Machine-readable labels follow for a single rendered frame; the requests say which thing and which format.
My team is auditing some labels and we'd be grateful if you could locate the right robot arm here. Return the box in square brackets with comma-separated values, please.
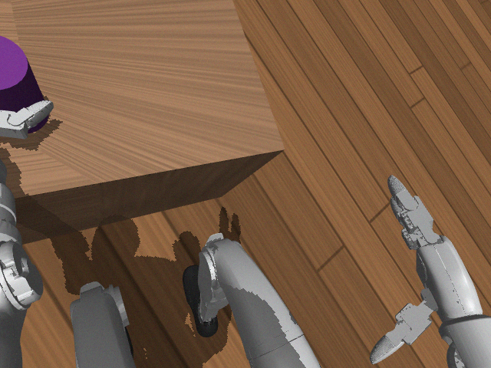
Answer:
[438, 314, 491, 368]

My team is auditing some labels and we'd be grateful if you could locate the can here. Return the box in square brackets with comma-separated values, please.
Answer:
[0, 36, 48, 133]

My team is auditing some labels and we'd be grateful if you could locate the right robot hand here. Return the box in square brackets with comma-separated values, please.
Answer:
[370, 175, 483, 364]

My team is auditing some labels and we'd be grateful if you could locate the left robot arm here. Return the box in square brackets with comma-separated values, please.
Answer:
[0, 159, 43, 368]

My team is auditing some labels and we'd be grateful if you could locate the left robot hand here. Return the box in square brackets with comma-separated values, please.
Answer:
[0, 100, 54, 139]

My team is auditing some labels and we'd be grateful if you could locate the right robot foot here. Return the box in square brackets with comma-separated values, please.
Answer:
[183, 265, 218, 337]

